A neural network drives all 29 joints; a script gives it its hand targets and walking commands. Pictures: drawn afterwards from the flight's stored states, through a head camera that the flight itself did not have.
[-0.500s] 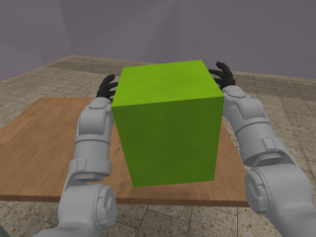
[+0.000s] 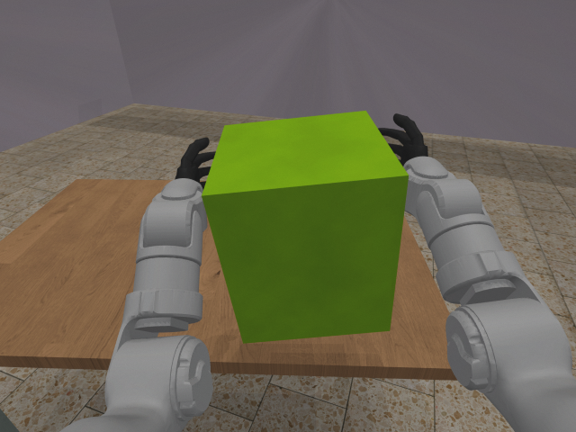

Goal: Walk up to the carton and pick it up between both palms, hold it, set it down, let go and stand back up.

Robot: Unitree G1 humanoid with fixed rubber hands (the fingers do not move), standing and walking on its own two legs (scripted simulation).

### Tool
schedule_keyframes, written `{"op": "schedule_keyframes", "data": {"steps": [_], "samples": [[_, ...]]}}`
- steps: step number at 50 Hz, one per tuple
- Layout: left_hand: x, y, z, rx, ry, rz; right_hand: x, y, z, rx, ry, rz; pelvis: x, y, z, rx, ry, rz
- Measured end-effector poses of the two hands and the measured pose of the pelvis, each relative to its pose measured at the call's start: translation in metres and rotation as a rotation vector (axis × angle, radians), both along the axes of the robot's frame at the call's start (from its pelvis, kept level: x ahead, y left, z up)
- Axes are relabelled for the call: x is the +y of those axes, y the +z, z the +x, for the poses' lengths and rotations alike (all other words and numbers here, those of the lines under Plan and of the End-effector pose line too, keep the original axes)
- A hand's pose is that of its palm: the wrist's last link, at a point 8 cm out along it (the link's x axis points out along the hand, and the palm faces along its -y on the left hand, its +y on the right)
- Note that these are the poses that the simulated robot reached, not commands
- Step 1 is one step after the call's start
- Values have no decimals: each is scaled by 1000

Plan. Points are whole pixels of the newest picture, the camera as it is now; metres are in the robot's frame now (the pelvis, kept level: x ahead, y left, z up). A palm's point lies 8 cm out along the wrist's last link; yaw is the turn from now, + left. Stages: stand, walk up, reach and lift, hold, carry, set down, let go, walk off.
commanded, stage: hold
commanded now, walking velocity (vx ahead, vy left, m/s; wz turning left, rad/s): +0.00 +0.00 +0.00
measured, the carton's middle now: (305, 225) +0.37 +0.00 +0.19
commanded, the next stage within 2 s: none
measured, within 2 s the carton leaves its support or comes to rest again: neither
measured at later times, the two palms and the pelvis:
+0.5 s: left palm (190, 190) +0.37 +0.16 +0.25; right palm (413, 169) +0.38 -0.14 +0.28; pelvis +0.00 +0.00 +0.00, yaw +0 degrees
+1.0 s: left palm (190, 190) +0.37 +0.16 +0.26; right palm (413, 169) +0.38 -0.14 +0.28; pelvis +0.00 +0.00 +0.00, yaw +0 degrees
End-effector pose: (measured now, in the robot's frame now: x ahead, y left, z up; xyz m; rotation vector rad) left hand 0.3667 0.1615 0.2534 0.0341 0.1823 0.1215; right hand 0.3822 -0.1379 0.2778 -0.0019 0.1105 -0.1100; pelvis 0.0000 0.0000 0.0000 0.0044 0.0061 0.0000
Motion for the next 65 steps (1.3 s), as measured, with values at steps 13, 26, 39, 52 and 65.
{"op": "schedule_keyframes", "data": {"steps": [13,26,39,52,65], "samples": [[-1,1,0,-2,-1,3,-1,0,-1,0,-1,3,0,0,-1,-1,0,0],[-1,1,-1,-2,-2,3,-1,0,-2,1,-2,1,0,0,-1,-2,0,0],[0,1,-1,-4,-3,-1,0,1,-2,1,-3,-3,0,0,-1,-2,0,0],[-1,1,-1,-2,-4,1,-1,0,-2,3,-3,-1,0,0,-1,-2,0,0],[0,1,-1,-2,-2,0,-1,-1,-2,4,-2,-1,0,0,-1,-3,0,0]]}}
